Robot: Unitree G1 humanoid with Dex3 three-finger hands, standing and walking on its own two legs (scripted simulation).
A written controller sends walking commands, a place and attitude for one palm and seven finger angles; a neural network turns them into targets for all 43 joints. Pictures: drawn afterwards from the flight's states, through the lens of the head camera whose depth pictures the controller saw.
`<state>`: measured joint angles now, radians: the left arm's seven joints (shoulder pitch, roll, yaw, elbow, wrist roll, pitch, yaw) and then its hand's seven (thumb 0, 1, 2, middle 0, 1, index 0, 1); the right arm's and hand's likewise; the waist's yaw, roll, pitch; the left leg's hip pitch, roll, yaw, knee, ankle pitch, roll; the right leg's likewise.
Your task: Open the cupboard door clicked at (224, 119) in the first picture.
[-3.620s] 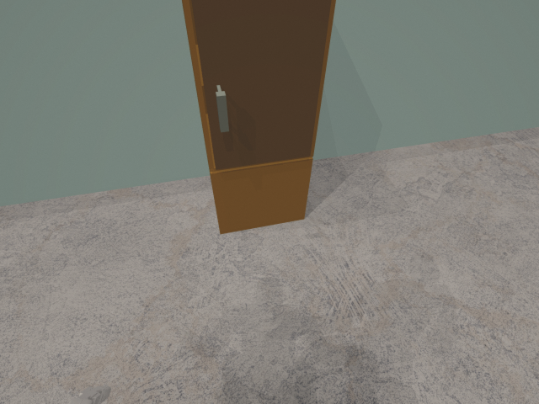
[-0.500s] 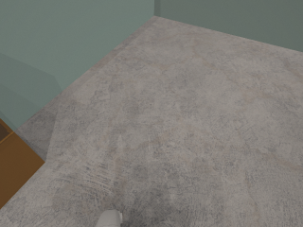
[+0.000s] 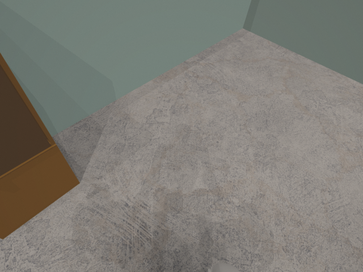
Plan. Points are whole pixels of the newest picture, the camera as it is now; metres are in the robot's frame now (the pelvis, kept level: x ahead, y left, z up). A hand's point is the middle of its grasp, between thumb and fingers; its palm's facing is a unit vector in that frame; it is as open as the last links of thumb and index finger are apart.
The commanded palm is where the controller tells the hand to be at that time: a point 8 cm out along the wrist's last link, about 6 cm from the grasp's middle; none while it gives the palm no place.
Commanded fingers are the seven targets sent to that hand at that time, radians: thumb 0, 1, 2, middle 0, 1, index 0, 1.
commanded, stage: turn to face it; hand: left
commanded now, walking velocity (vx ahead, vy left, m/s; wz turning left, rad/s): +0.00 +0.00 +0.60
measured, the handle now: out of the picture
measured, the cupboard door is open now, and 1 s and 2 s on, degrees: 0 0 0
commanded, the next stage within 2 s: take the last steps up to it in 1.42 s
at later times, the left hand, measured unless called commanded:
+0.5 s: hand out of the picture +0.09 +0.15 -0.13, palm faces +0.29 -0.91 -0.29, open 7.4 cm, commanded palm none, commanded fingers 0.00 0.90 0.90 -0.20 -0.30 -0.20 -0.30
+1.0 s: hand out of the picture -0.12 +0.16 -0.19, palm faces +0.63 -0.73 -0.27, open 7.4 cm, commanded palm none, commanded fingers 0.00 0.90 0.90 -0.20 -0.30 -0.20 -0.30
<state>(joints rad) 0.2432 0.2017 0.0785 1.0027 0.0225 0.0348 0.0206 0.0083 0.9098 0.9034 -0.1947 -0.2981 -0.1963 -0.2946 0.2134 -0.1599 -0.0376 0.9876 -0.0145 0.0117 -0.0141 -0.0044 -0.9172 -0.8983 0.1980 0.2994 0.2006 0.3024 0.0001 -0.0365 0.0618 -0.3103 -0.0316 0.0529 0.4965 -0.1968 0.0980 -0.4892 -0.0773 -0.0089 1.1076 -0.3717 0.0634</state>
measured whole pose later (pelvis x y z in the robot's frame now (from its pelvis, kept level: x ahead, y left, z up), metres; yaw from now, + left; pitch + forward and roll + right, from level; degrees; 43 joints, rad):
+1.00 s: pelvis +0.01 -0.03 -0.01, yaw +36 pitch +0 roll +0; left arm 0.28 0.28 0.08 0.96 0.02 0.07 0.02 0.01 0.91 0.90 -0.19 -0.30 -0.20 -0.29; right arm 0.10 -0.22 -0.05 0.89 -0.01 0.02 0.01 0.00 -0.91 -0.90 0.20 0.30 0.20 0.30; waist 0.04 -0.06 0.09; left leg -0.29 0.00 0.08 0.61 -0.33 0.05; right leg -0.42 -0.13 -0.10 1.11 -0.52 0.08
